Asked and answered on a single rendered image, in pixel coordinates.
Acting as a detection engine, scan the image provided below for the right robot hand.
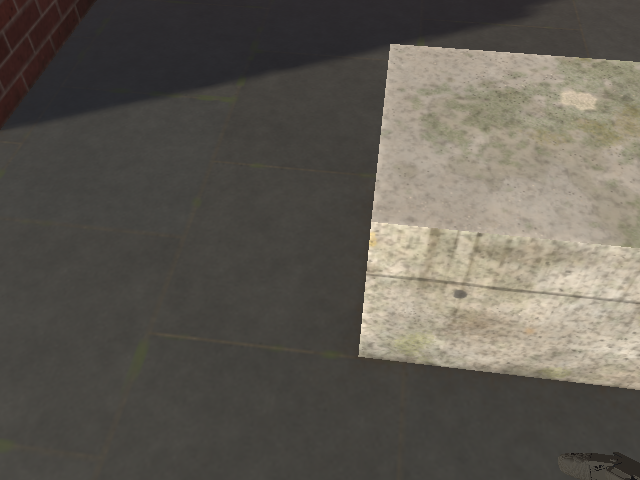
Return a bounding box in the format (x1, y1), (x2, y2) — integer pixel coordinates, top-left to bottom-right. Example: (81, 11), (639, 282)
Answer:
(558, 452), (640, 480)

